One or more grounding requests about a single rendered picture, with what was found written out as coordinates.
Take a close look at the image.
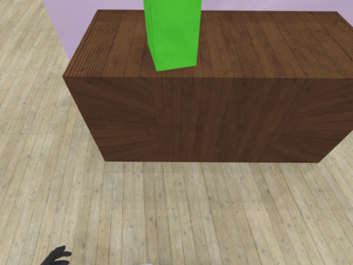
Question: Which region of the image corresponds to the pedestal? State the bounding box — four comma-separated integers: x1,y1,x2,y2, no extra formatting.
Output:
62,9,353,163

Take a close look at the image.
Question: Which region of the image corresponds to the carton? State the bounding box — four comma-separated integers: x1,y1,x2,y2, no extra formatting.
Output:
143,0,202,71

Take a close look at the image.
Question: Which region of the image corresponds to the robot left hand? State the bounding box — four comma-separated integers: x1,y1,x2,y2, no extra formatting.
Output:
41,246,72,265

